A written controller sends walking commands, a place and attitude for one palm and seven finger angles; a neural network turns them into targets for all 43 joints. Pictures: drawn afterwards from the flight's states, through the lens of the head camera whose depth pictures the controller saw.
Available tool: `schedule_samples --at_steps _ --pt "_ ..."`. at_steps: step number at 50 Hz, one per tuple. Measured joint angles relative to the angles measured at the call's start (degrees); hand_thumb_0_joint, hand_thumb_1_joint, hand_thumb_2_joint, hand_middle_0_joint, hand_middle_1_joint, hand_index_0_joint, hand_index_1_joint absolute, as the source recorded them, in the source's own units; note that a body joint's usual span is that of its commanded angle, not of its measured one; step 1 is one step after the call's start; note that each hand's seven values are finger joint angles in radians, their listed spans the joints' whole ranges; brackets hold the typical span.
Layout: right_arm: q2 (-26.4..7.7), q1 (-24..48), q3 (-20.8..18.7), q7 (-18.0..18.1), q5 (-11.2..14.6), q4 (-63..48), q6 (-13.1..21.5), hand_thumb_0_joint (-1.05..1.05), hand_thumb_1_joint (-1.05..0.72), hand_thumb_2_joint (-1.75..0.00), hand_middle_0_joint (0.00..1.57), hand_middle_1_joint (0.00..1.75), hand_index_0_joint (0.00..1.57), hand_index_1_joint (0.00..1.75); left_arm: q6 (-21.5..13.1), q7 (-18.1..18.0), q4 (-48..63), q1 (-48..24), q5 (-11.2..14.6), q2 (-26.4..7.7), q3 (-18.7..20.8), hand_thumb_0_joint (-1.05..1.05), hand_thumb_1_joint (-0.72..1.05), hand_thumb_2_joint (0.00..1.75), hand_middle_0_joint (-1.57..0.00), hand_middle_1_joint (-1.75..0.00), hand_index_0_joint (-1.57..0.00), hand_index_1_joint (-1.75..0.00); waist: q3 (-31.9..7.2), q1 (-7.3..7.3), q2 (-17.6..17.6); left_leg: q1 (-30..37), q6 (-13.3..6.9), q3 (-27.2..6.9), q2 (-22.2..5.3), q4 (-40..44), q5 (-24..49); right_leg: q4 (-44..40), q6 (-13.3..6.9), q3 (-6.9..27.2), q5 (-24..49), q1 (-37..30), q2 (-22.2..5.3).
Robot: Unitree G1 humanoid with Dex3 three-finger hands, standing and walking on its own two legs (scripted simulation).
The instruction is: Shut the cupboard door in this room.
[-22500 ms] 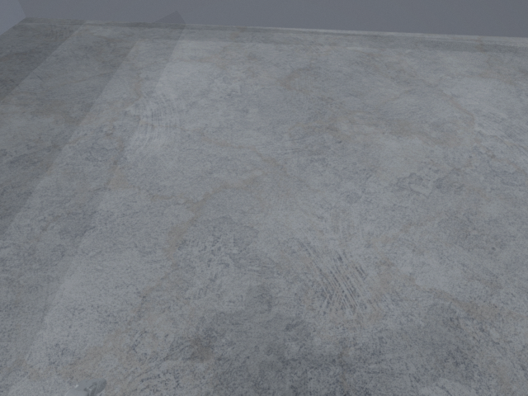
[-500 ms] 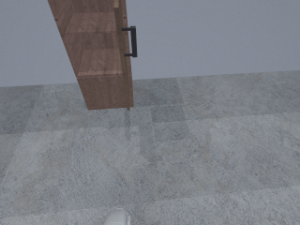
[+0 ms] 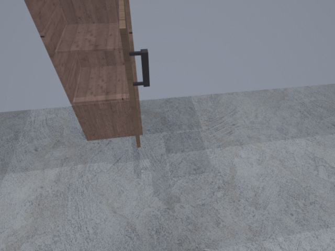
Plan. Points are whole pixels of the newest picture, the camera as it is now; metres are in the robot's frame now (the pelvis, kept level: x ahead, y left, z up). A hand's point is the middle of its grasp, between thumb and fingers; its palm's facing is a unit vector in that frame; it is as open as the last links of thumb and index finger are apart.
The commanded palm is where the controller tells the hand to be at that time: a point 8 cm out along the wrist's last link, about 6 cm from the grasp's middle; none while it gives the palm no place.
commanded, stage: stand and wait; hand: left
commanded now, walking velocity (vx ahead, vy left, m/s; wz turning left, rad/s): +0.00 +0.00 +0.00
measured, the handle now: (139, 69) +0.70 +0.14 +0.05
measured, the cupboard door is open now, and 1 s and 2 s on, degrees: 90 90 90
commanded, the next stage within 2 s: look at it before walking up in 0.46 s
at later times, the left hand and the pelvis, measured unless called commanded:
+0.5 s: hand out of the picture +0.05 +0.14 -0.17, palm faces +0.04 -0.97 -0.23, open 7.2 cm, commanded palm none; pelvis +0.04 -0.04 +0.00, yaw +0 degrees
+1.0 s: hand out of the picture +0.01 +0.11 -0.17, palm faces +0.04 -0.99 -0.15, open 7.4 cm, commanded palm none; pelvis +0.03 -0.03 +0.00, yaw +0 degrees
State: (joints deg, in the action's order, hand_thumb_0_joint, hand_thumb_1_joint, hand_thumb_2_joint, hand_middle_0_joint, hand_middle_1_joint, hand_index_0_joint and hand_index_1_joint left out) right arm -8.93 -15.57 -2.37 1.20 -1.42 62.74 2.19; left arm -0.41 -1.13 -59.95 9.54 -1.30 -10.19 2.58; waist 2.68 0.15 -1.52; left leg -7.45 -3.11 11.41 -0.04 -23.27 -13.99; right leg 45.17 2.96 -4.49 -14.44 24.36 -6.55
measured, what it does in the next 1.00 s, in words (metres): steps on the spot: right foot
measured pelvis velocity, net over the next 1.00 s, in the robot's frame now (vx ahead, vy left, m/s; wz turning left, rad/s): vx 0.03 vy -0.03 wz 0.00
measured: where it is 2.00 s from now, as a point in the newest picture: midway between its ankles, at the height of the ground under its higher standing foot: outside the picture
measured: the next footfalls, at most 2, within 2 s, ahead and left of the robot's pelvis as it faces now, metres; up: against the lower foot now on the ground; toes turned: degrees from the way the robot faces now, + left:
right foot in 0.06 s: +0.10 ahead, -0.13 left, +0.00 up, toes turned -8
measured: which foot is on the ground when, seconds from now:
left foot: down 0.00-1.00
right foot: up 0.00-0.04, down 0.06-1.00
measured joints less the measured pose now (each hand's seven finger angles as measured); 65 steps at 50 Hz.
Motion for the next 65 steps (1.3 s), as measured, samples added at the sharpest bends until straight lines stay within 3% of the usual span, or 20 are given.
schedule_samples --at_steps 3,4,6,10,16,22,34,45,59,65 --pt "0.98 -1.71 0.29 0.02 -0.07 1.33 -0.68 -0.01 -0.93 -0.9 0.2 0.3 0.2 0.3 -0.18 -0.03 -0.05 -0.73 0.02 0.48 -0.67 0.0 0.91 0.9 -0.19 -0.29 -0.19 -0.3 -0.29 0.72 0.39 0.15 0.99 0.31 -0.04 -2.84 -2.61 -9.63 -0.09 -0.74 2.17 -5.8 0.82" --pt "1.24 -2.15 0.39 -0.01 0.02 1.83 -0.87 0.0 -0.93 -0.9 0.2 0.3 0.2 0.3 -0.54 -0.08 -0.29 -0.69 0.02 0.76 -0.91 0.0 0.91 0.9 -0.19 -0.29 -0.2 -0.3 -0.45 0.69 0.68 -0.09 1.45 0.56 -0.27 -4.38 -3.82 -12.6 -1.49 -0.92 1.22 -7.76 1.18" --pt "1.1 -2.2 0.43 -0.09 0.34 2.6 -1.46 0.0 -0.92 -0.9 0.2 0.3 0.2 0.3 -1.16 -0.28 -1.21 -0.69 0.16 2.19 -1.57 0.0 0.91 0.89 -0.19 -0.29 -0.2 -0.3 -0.2 1.45 3.27 -0.31 2.41 -0.09 -1.98 -6.19 -5.26 -13.3 -3.6 -1.65 -0.02 -8.7 2.79" --pt "2.2 -2.96 1.03 -0.27 0.41 3.14 -2.28 0.0 -0.92 -0.9 0.2 0.3 0.2 0.3 -1.75 -0.49 -1.86 -0.58 0.82 2.76 -1.97 -0.01 0.93 0.89 -0.2 -0.29 -0.2 -0.3 -0.48 2.63 4.53 -0.17 3.88 -2.16 -2.66 -5.28 -4.92 -14.88 -4.47 -3.57 0.4 -9.87 3.52" --pt "4.22 -3.4 1.75 -0.07 0.35 4.66 -1.58 0.0 -0.91 -0.9 0.2 0.3 0.2 0.3 -1.08 -1.25 -2.9 0.35 1.37 1.42 -1.54 -0.02 0.95 0.89 -0.2 -0.3 -0.2 -0.3 -1.06 1.26 2.17 2.55 3.84 -2.1 -2.59 -0.34 -2.76 -17.78 -4.7 -3.72 1.32 -11.67 4.05" --pt "3.63 -2.56 1.5 0.39 0.47 4.68 -1.77 0.0 -0.91 -0.9 0.2 0.3 0.2 0.3 -0.49 -1.46 -4.37 3.07 1.11 0.97 -1.69 -0.02 0.95 0.89 -0.2 -0.3 -0.2 -0.3 -1.19 0.43 2.21 3.89 4.25 -2.05 -3.14 1.22 -2.12 -19.82 -5.04 -3.82 2.14 -13.19 4.85" --pt "2.14 -0.88 1.57 0.55 0.68 3.71 -2.03 0.0 -0.91 -0.9 0.19 0.3 0.2 0.3 -0.16 -0.86 -7.15 8.8 0.77 4.21 -3.04 0.0 0.91 0.89 -0.2 -0.29 -0.2 -0.3 -0.39 -0.6 2.16 4.02 4.27 -2.02 -3.33 2.54 -1.1 -21.84 -5.24 -3.89 3.48 -13.63 5.27" --pt "3.01 -1.69 1.71 0.66 0.71 3.81 -1.92 0.0 -0.91 -0.9 0.19 0.3 0.2 0.3 -0.61 -0.89 -7.31 9.57 0.64 5.66 -3.26 0.0 0.9 0.89 -0.2 -0.3 -0.2 -0.3 -0.61 -0.56 1.96 3.41 4.08 -1.91 -3.33 2.28 -1.18 -22.11 -5.13 -3.76 3.79 -13.21 5.29" --pt "4.03 -3.81 1.82 0.63 0.72 4.42 -1.46 0.0 -0.91 -0.9 0.2 0.3 0.2 0.3 -0.71 -1.32 -6.22 8.04 0.62 3.82 -2.64 0.01 0.91 0.89 -0.2 -0.29 -0.2 -0.3 -0.7 0.08 2.15 3.19 3.52 -1.41 -2.76 1.84 -1.98 -20.92 -4.47 -3.13 2.97 -12.45 4.69" --pt "3.44 -1.94 0.61 0.98 0.63 3.16 -2.54 0.0 -0.91 -0.9 0.2 0.3 0.2 0.3 0.83 -0.57 -4.94 7.01 0.4 3.56 -1.17 0.0 0.91 0.89 -0.2 -0.29 -0.2 -0.3 0.62 -0.55 1.95 1.18 3.26 1.06 -3.35 -2.45 -4.51 -16.56 -4.37 -0.6 1.6 -9.12 5.03"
